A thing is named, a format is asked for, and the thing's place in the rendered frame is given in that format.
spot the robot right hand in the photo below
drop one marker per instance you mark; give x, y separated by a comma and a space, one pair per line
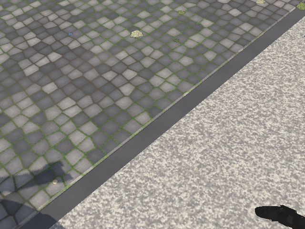
283, 214

